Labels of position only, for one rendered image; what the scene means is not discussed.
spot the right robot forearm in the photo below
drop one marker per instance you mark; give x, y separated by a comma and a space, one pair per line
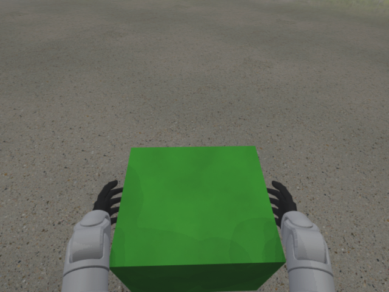
308, 261

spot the left robot forearm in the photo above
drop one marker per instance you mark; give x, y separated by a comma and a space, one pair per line
86, 263

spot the left robot hand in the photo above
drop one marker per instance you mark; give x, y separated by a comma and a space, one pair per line
104, 201

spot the right robot hand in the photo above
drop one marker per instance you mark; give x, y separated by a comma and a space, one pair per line
285, 202

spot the carton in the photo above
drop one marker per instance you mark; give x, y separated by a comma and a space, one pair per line
195, 219

